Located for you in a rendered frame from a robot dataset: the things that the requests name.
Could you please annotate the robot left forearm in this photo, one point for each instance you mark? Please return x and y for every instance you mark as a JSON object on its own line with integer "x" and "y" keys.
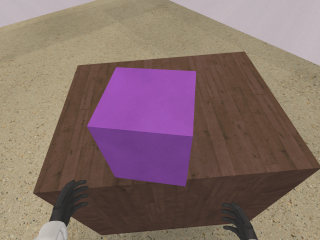
{"x": 53, "y": 230}

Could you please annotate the pedestal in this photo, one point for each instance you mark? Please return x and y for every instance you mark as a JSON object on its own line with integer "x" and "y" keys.
{"x": 244, "y": 149}

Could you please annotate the left robot hand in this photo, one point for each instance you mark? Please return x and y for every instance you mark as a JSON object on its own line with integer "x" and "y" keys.
{"x": 64, "y": 206}

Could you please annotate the carton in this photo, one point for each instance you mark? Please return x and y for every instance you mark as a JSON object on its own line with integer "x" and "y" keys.
{"x": 143, "y": 124}

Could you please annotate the right robot hand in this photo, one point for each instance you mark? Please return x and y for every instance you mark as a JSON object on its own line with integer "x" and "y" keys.
{"x": 244, "y": 229}

